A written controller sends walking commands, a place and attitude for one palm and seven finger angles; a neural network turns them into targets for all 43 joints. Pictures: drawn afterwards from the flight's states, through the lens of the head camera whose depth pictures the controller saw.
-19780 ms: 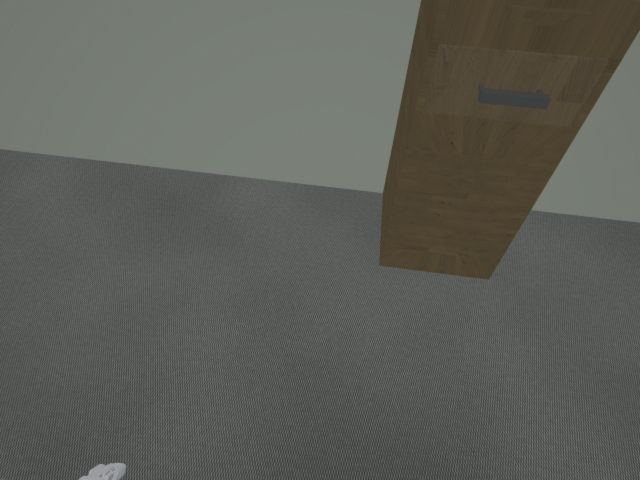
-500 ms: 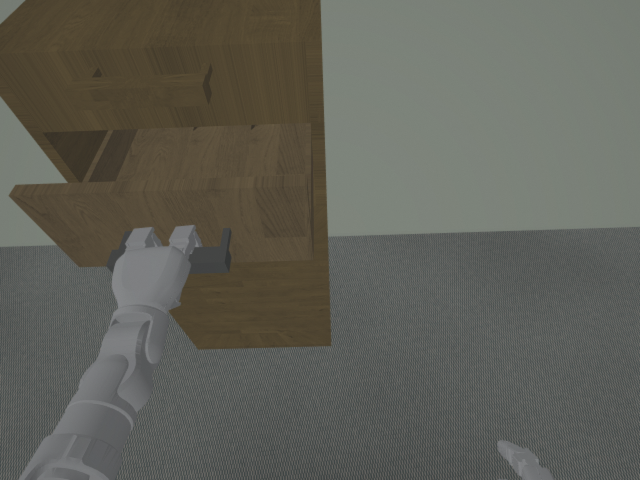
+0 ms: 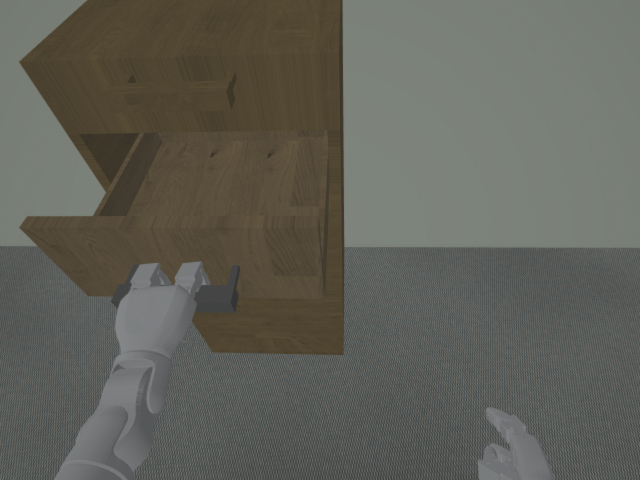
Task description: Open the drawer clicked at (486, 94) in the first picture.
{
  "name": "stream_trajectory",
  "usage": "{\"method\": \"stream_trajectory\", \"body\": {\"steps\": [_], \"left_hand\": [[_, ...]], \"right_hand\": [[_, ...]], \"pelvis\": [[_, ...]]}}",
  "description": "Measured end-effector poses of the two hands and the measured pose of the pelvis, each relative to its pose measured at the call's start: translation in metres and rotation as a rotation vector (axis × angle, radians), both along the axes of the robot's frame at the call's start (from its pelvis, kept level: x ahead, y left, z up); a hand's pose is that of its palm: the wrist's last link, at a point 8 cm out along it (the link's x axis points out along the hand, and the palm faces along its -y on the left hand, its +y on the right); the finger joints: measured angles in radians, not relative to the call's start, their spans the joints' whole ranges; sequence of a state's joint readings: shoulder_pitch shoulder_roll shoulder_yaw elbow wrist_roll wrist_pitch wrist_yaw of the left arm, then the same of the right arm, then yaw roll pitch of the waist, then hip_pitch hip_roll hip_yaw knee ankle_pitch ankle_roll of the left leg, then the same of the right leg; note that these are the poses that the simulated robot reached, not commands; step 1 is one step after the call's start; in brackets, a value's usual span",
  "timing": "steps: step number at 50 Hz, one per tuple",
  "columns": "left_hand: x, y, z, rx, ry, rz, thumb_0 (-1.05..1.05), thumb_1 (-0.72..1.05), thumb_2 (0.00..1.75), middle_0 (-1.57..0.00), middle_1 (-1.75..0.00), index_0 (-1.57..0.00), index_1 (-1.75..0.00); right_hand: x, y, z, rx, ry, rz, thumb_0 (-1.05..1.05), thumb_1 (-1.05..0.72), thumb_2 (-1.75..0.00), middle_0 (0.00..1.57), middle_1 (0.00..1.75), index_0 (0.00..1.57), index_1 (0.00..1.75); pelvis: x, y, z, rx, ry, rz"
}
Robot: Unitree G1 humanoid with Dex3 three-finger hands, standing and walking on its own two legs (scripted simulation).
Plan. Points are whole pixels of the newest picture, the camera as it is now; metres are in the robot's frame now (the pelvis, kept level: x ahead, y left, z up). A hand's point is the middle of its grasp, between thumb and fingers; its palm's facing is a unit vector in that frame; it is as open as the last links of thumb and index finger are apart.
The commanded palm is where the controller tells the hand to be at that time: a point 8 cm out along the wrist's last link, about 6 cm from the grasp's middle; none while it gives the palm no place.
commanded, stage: pull the drawer open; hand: left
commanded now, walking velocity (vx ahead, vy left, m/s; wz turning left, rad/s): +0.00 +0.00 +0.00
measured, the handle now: (180, 284) +0.35 +0.23 +0.03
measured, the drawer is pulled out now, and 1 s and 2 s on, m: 0.19 0.30 0.30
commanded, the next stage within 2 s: open the thumb to release the handle in 1.24 s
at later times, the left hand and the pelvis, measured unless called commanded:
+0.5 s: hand (163, 374) +0.23 +0.22 +0.01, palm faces +0.00 -0.09 -1.00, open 6.3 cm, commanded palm +0.20 +0.23 +0.06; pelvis +0.00 +0.00 +0.00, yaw -1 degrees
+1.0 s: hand (151, 415) +0.19 +0.22 +0.01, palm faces -0.01 -0.10 -0.99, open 6.3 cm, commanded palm +0.14 +0.23 +0.06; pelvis +0.00 +0.00 -0.01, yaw -2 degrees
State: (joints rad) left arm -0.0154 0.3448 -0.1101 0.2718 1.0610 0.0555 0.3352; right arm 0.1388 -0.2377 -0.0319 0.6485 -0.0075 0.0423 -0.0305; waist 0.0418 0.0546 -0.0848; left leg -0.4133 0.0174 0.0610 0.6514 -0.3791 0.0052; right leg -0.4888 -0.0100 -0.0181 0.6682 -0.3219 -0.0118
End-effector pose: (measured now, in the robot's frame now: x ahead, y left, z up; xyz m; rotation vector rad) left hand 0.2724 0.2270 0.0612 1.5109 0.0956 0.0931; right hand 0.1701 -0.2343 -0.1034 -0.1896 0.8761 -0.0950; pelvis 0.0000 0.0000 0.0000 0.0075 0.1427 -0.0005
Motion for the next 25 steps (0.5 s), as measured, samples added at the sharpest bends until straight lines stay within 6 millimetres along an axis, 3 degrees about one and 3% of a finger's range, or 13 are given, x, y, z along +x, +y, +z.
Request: {"method": "stream_trajectory", "body": {"steps": [14, 25], "left_hand": [[-0.026, -0.001, 0.0, -0.01, 0.005, 0.006, 0.03, 0.65, 0.8, -0.24, -1.29, -0.35, -1.3], [-0.058, -0.002, 0.001, -0.027, 0.0, 0.005, 0.03, 0.65, 0.79, -0.23, -1.29, -0.36, -1.29]], "right_hand": [[0.01, 0.003, 0.004, 0.007, -0.032, 0.025, 0.01, -0.91, -0.9, 0.2, 0.3, 0.2, 0.3], [0.017, 0.003, 0.006, 0.006, -0.051, 0.031, 0.01, -0.91, -0.9, 0.2, 0.3, 0.2, 0.3]], "pelvis": [[0.002, -0.002, 0.0, 0.002, -0.011, -0.007], [0.005, -0.002, -0.002, 0.001, -0.012, -0.017]]}}
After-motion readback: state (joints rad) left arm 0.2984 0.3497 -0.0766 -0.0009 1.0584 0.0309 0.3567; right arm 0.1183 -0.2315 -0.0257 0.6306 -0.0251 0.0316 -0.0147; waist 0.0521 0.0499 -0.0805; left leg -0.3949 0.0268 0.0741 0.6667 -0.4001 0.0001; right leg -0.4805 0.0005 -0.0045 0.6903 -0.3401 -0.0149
